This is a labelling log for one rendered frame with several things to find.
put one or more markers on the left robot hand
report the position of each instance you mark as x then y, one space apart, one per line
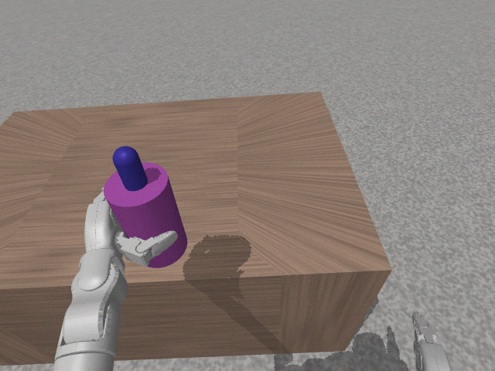
103 231

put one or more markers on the bottle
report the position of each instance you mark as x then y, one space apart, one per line
141 197

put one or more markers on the left robot arm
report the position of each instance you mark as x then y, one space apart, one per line
89 335

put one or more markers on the right robot hand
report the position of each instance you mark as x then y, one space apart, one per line
429 355

